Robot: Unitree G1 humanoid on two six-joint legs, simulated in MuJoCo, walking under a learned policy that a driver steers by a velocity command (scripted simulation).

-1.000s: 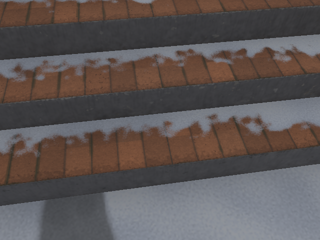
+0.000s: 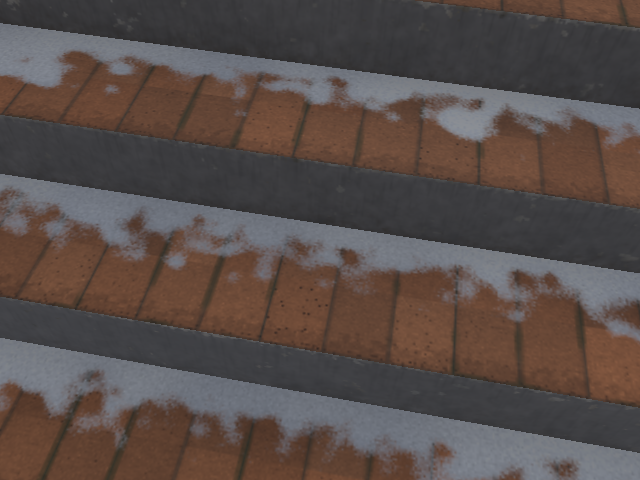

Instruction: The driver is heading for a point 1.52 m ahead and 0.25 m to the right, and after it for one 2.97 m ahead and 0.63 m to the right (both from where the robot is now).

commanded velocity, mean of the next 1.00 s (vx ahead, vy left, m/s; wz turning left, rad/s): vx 0.01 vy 0.00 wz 0.04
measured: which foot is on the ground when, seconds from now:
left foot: down 0.00-1.00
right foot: up 0.00-0.06, down 0.08-1.00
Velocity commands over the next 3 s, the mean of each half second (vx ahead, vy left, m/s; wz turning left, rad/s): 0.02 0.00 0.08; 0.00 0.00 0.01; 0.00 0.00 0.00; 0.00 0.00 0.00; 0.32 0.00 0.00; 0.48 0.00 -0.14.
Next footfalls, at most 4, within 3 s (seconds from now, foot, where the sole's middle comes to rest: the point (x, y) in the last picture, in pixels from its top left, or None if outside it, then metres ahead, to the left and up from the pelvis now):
0.08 right None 0.04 -0.15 -0.77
2.38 left None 0.20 0.09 -0.77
2.78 right None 0.39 -0.07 -0.61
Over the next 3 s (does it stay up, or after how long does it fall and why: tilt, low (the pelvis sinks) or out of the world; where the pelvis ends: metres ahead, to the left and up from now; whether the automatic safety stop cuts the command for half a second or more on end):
stays up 0.36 0.01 0.15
